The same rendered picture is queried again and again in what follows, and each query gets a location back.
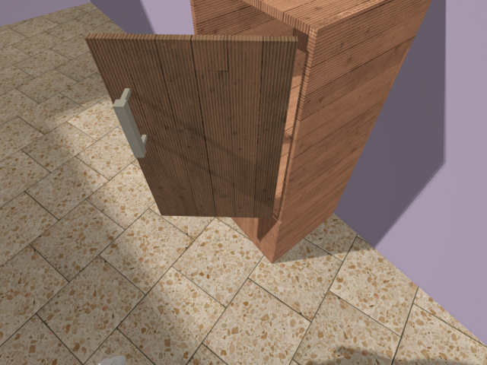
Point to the handle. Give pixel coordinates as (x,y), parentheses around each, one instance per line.
(127,122)

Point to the cupboard door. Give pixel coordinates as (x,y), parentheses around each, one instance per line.
(214,109)

